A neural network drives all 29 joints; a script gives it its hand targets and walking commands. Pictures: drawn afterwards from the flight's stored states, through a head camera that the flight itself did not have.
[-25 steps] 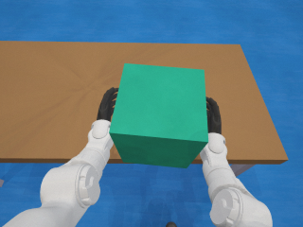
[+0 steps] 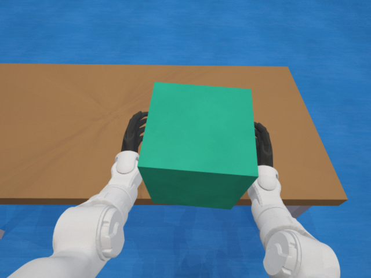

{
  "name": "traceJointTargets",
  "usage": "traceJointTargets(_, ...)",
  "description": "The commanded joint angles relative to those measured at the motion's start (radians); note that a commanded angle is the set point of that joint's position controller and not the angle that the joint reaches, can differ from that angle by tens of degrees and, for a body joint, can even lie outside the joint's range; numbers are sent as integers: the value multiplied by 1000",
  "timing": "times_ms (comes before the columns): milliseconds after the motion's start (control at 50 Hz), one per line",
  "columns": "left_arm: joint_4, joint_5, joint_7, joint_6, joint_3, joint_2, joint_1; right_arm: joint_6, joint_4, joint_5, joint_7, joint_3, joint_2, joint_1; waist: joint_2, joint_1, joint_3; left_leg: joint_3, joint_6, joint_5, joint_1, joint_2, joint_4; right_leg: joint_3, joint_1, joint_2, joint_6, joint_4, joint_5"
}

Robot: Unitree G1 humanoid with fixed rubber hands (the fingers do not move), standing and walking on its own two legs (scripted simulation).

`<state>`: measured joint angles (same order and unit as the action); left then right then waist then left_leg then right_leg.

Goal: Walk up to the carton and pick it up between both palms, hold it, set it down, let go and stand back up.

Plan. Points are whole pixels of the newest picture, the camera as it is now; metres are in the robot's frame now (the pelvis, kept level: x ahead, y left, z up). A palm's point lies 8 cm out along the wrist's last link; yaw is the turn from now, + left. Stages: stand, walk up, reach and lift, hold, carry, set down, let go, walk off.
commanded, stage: reach and lift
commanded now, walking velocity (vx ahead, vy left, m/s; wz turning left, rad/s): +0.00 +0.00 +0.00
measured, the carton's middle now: (196, 152) +0.41 -0.02 +0.01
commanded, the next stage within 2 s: none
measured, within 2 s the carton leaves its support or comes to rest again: neither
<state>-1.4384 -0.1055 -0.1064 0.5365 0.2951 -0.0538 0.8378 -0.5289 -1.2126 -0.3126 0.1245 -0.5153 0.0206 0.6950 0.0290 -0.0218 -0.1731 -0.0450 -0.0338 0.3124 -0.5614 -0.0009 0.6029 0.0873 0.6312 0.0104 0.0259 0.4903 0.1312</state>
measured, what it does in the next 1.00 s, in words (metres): stands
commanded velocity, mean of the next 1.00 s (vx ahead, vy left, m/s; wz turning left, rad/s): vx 0.00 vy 0.00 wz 0.00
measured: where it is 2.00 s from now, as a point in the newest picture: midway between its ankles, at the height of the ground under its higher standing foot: outside the picture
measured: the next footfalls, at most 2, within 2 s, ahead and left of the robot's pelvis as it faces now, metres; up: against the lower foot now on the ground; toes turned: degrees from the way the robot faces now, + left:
none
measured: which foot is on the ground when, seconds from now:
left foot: down 0.00-1.00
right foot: down 0.00-1.00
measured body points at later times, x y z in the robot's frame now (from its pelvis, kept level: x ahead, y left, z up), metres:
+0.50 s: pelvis +0.00 +0.00 +0.00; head -0.01 -0.01 +0.45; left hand +0.42 +0.12 +0.11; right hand +0.40 -0.18 +0.10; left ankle -0.02 +0.09 -0.73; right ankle +0.05 -0.10 -0.73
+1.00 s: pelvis -0.01 +0.00 +0.01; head -0.07 -0.01 +0.46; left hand +0.39 +0.14 +0.18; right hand +0.37 -0.16 +0.15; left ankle -0.02 +0.09 -0.73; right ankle +0.05 -0.10 -0.73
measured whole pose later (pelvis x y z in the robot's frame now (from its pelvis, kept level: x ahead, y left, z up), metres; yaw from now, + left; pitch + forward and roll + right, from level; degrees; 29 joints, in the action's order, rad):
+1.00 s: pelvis -0.01 +0.00 +0.01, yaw +1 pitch -3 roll -1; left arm -0.77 -0.18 -0.08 -0.35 0.27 0.00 0.77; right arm 0.21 -0.77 0.04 0.17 -0.18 -0.04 0.67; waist 0.05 -0.02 -0.10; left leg -0.04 -0.03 0.28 -0.16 -0.01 0.49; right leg 0.08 0.24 0.01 0.03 0.39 0.11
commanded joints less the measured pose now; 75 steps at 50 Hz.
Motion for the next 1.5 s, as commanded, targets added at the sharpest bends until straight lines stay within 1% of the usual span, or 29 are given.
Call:
traceJointTargets(0,173,-97,111,30,-271,610,582,-39,32,-90,-161,417,594,649,38,53,-599,20,118,-425,164,27,-110,-34,-434,30,15,-31,-232)
traceJointTargets(120,277,-54,107,-20,-347,663,587,27,121,3,-155,515,613,659,51,43,-611,41,122,-517,237,20,-103,-41,-451,39,7,-40,-258)
traceJointTargets(140,375,-8,97,-22,-411,683,641,40,156,46,-157,565,639,672,90,48,-688,51,140,-577,266,33,-80,-52,-441,40,18,-22,-295)
traceJointTargets(200,425,51,79,-40,-483,735,634,75,274,106,-151,645,664,699,95,44,-752,73,133,-595,245,27,-56,-70,-469,46,9,-16,-328)
traceJointTargets(220,463,75,74,-49,-510,740,638,99,351,150,-141,711,678,726,61,54,-777,73,128,-585,221,16,-54,-78,-504,48,4,-9,-351)
traceJointTargets(240,547,86,66,-61,-542,764,674,121,368,164,-140,713,678,706,93,41,-778,85,127,-583,251,21,-62,-70,-476,48,-1,-7,-319)
traceJointTargets(320,667,150,45,-153,-628,799,631,237,541,301,-138,873,670,687,89,33,-794,118,128,-653,307,23,-54,-89,-499,54,-6,-9,-334)
traceJointTargets(360,697,147,38,-243,-627,795,606,321,569,363,-130,887,629,683,102,18,-699,126,129,-610,317,24,-62,-90,-490,58,-4,-31,-233)
traceJointTargets(400,744,157,48,-326,-606,771,613,411,578,384,-125,902,653,665,27,36,-606,120,98,-457,267,22,-126,-107,-538,40,-11,-66,-159)
traceJointTargets(440,775,145,61,-421,-587,773,591,487,622,397,-121,869,646,692,20,53,-514,109,83,-344,224,15,-173,-106,-565,33,-11,-72,-96)
traceJointTargets(460,742,133,67,-473,-553,766,576,522,557,420,-124,865,636,675,-9,62,-423,111,78,-294,217,12,-196,-117,-562,30,-11,-96,-64)
traceJointTargets(540,838,125,87,-585,-500,806,603,587,752,467,-113,862,682,853,-36,82,-393,101,59,-311,214,-6,-218,-134,-686,18,-13,-106,-111)
traceJointTargets(580,873,104,109,-633,-461,815,608,617,835,479,-101,864,706,902,-54,96,-403,99,46,-325,219,-19,-211,-145,-755,13,-19,-107,-176)
traceJointTargets(620,882,77,118,-664,-418,813,654,644,783,462,-96,818,700,901,-77,74,-378,112,45,-311,235,-15,-227,-132,-751,16,-23,-119,-174)
traceJointTargets(640,865,56,130,-687,-387,800,639,653,793,452,-94,804,696,897,-46,87,-365,99,42,-282,226,-17,-239,-138,-768,9,-21,-124,-153)
traceJointTargets(660,823,29,145,-713,-345,779,598,663,760,438,-94,779,683,877,-78,89,-326,97,34,-249,236,-22,-247,-130,-777,3,-26,-135,-141)
traceJointTargets(720,884,24,162,-737,-352,780,617,659,798,438,-94,771,694,897,-94,74,-353,94,40,-299,233,-23,-251,-128,-838,8,-29,-131,-214)
traceJointTargets(780,899,12,176,-774,-344,798,625,657,824,431,-97,736,687,923,-86,40,-323,91,34,-258,242,-20,-262,-110,-851,13,-38,-144,-173)
traceJointTargets(900,857,-26,187,-856,-283,766,584,660,787,388,-100,678,622,965,-107,44,-215,85,17,-156,243,2,-312,-83,-828,15,-38,-190,-65)
traceJointTargets(940,834,-23,191,-878,-289,766,584,667,748,374,-106,657,600,979,-111,26,-168,81,18,-98,247,7,-334,-79,-797,8,-30,-207,4)
traceJointTargets(980,906,-9,186,-894,-327,758,586,654,790,391,-108,672,619,963,-90,5,-247,89,29,-164,267,13,-315,-67,-849,22,-30,-189,-61)
traceJointTargets(1100,1004,13,162,-934,-398,793,564,654,956,455,-98,761,604,1042,-92,24,-372,102,38,-296,332,11,-275,-61,-877,32,-44,-172,-181)
traceJointTargets(1160,1046,3,171,-960,-420,763,523,670,958,462,-87,770,602,965,-88,-13,-344,98,47,-331,365,-4,-257,-55,-867,28,-48,-170,-231)
traceJointTargets(1200,1078,-17,177,-987,-412,740,466,689,905,459,-83,772,571,870,-74,-17,-321,108,57,-368,389,8,-272,-49,-884,32,-41,-173,-248)
traceJointTargets(1220,1016,-41,187,-1015,-398,738,391,698,902,469,-84,770,530,890,-63,-7,-255,100,61,-346,381,4,-277,-53,-877,27,-37,-190,-221)
traceJointTargets(1280,972,-83,234,-1058,-321,661,313,721,869,425,-67,716,490,811,-133,-38,-121,83,37,-266,363,-1,-320,-51,-893,14,-44,-217,-206)
traceJointTargets(1380,1185,-20,226,-1045,-422,691,400,694,1032,488,-67,807,532,889,-92,-37,-304,89,51,-408,412,-15,-265,-45,-947,25,-49,-179,-362)
traceJointTargets(1400,1224,-12,222,-1046,-448,711,386,687,1058,484,-64,805,523,863,-83,-61,-343,102,58,-475,440,-9,-259,-44,-962,32,-47,-172,-411)
traceJointTargets(1480,1263,3,219,-1044,-496,702,431,696,1044,480,-62,811,543,836,-61,-75,-316,103,63,-401,432,-14,-259,-33,-910,32,-49,-178,-315)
